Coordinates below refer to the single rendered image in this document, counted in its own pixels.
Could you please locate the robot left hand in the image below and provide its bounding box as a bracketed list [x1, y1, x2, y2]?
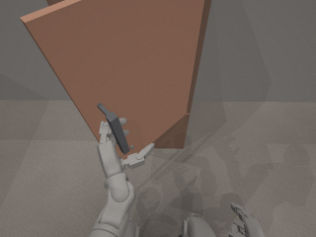
[97, 118, 155, 179]

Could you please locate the robot left forearm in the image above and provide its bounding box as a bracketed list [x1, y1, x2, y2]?
[89, 172, 136, 237]

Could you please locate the cupboard door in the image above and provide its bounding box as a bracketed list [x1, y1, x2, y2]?
[20, 0, 205, 160]

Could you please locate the robot right shin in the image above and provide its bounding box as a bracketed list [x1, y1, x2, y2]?
[189, 213, 199, 218]

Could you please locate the robot left thigh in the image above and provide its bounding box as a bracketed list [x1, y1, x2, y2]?
[123, 221, 140, 237]

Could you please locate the handle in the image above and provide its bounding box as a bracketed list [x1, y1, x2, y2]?
[97, 103, 130, 155]

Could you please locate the robot right hand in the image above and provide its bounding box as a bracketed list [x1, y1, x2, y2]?
[228, 202, 266, 237]

